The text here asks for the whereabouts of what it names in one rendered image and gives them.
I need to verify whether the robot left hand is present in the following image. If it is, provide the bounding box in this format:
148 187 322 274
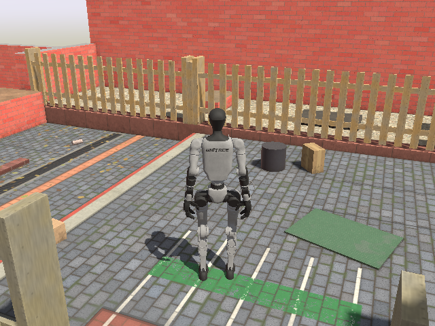
184 200 199 219

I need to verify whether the robot left forearm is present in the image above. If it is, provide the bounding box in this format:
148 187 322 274
184 167 196 201

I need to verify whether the humanoid robot head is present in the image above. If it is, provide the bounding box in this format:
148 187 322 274
206 108 229 141

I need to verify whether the robot right hand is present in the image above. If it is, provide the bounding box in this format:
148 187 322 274
235 200 251 219

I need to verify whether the right robot upper arm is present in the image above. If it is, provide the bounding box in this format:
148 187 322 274
232 138 246 176

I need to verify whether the left robot upper arm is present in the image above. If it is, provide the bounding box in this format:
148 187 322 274
189 138 203 176

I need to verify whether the robot right forearm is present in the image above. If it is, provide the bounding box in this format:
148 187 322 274
239 167 251 201

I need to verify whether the robot right shin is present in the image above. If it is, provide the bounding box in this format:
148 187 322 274
226 226 237 270

